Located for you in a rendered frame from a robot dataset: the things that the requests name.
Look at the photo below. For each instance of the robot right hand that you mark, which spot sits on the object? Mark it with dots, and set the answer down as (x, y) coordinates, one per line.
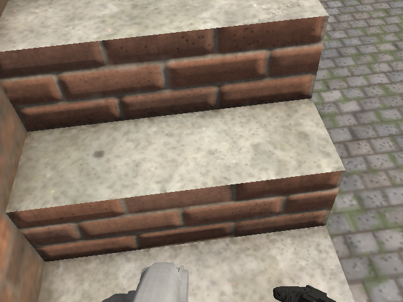
(300, 294)

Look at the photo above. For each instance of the robot left thigh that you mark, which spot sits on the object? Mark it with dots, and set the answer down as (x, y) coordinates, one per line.
(162, 282)

